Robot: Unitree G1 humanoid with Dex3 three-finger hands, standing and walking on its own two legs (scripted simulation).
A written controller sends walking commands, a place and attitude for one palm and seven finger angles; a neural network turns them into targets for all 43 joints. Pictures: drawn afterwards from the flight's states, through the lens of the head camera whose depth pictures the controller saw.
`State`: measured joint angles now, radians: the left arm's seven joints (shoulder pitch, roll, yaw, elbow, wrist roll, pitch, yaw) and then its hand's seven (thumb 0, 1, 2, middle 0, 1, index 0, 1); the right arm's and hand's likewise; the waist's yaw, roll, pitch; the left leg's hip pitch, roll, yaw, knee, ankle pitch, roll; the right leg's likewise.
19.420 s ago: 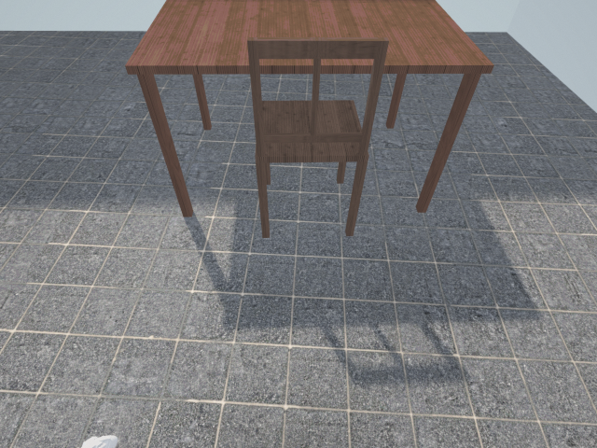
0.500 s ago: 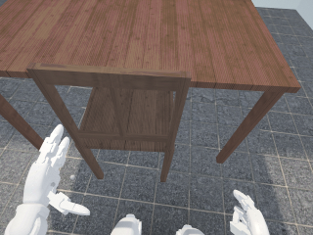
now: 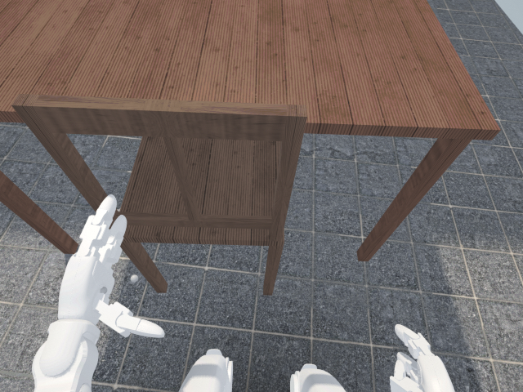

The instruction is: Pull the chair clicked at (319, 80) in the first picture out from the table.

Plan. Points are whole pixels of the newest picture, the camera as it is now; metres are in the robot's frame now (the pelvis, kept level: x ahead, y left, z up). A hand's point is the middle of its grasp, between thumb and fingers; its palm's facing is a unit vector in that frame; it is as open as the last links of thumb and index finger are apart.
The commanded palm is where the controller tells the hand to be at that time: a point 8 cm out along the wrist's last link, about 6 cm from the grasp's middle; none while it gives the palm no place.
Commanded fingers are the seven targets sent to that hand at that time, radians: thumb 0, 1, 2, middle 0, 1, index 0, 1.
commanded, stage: aim the fingers beside a spindle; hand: left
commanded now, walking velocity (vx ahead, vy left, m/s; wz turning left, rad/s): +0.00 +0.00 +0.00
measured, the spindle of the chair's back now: (184, 182) +0.47 +0.16 -0.01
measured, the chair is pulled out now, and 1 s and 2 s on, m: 0.00 0.00 0.00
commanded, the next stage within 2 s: push the fingers through the gap in 1.44 s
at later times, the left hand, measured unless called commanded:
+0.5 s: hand (166, 259) +0.31 +0.16 +0.01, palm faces -0.01 -1.00 -0.01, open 16.9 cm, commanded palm +0.29 +0.21 +0.01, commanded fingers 0.00 -0.50 0.30 -0.06 -0.08 -0.06 -0.08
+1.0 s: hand (182, 255) +0.32 +0.14 +0.00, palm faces -0.01 -1.00 -0.01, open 16.9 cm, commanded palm +0.30 +0.19 +0.00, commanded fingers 0.00 -0.50 0.30 -0.06 -0.08 -0.06 -0.08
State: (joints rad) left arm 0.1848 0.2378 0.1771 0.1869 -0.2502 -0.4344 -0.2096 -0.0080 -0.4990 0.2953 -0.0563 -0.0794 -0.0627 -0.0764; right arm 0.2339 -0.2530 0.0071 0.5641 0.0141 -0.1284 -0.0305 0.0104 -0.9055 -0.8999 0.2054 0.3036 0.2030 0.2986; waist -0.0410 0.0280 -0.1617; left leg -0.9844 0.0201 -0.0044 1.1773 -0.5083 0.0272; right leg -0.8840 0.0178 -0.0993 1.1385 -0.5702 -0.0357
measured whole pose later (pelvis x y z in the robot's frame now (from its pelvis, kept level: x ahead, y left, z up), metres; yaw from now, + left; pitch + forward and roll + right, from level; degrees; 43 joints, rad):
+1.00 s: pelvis -0.01 +0.01 -0.02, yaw -1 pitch +22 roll -3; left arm -0.06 0.16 0.05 0.35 -0.13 -0.48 -0.02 -0.01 -0.50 0.30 -0.06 -0.08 -0.06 -0.08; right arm 0.20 -0.23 0.01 0.56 -0.01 0.00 0.01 0.01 -0.91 -0.90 0.20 0.30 0.20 0.30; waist -0.05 0.02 -0.18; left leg -1.13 0.02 0.02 1.29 -0.54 0.04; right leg -1.04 0.01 -0.08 1.26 -0.60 -0.03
